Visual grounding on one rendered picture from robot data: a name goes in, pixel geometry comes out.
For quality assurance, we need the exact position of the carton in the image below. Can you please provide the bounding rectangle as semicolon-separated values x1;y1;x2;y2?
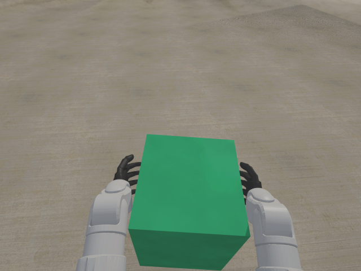
128;134;250;270

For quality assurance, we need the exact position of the robot right forearm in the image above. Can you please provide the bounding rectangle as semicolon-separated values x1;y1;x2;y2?
246;188;304;271

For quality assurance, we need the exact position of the robot right hand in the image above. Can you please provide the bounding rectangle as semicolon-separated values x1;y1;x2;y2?
239;162;262;205

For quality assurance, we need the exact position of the robot left forearm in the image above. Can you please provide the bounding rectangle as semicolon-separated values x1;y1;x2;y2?
76;180;133;271

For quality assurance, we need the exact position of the robot left hand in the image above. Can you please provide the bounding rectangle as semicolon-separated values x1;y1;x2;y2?
113;154;141;195

